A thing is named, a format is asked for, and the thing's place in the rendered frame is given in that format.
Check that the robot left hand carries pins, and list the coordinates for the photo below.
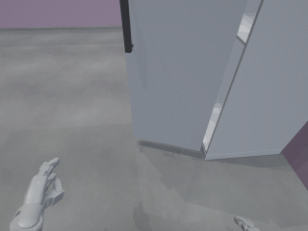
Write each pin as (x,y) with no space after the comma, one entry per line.
(39,184)

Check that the left robot forearm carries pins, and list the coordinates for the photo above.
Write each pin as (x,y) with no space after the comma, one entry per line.
(28,217)

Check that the handle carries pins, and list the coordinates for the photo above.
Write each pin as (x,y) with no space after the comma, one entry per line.
(126,27)

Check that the robot right hand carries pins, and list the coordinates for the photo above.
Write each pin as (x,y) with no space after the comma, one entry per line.
(245,224)

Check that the fridge door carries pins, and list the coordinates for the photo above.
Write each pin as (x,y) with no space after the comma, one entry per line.
(180,52)

